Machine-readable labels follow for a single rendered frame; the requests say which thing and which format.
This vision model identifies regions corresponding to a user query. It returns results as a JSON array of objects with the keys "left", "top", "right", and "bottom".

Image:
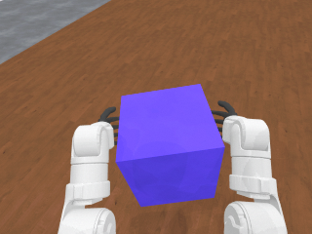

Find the carton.
[{"left": 115, "top": 84, "right": 225, "bottom": 207}]

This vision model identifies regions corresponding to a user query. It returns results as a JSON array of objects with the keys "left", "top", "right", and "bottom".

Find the robot left hand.
[{"left": 98, "top": 106, "right": 120, "bottom": 145}]

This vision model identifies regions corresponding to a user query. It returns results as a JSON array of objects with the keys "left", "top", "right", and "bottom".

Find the right robot forearm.
[{"left": 222, "top": 115, "right": 288, "bottom": 234}]

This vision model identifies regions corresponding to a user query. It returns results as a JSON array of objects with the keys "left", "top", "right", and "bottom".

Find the robot right hand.
[{"left": 211, "top": 100, "right": 238, "bottom": 139}]

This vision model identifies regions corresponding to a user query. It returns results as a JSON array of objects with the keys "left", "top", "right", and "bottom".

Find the left robot upper arm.
[{"left": 58, "top": 208, "right": 116, "bottom": 234}]

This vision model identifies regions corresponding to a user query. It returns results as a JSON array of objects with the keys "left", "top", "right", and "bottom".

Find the left robot forearm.
[{"left": 58, "top": 121, "right": 114, "bottom": 234}]

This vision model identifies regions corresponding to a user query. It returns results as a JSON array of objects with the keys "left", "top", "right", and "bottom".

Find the right robot upper arm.
[{"left": 223, "top": 201, "right": 287, "bottom": 234}]

